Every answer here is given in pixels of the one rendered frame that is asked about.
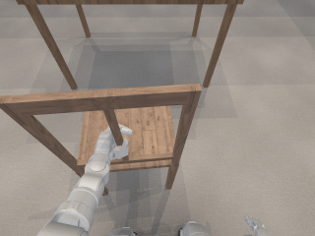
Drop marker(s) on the left robot forearm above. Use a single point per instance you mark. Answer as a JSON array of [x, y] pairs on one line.
[[79, 208]]

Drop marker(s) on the robot left upper arm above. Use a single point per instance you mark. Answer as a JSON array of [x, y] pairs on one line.
[[54, 228]]

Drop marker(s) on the table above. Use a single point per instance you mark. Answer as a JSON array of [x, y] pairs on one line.
[[40, 23]]

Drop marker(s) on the left robot hand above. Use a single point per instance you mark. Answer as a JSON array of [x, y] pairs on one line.
[[107, 145]]

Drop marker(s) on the chair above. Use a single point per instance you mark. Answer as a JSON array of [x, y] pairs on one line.
[[144, 110]]

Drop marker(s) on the right robot thigh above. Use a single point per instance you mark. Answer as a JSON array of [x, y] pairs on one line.
[[195, 229]]

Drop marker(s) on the right robot hand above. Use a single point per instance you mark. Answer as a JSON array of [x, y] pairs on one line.
[[257, 226]]

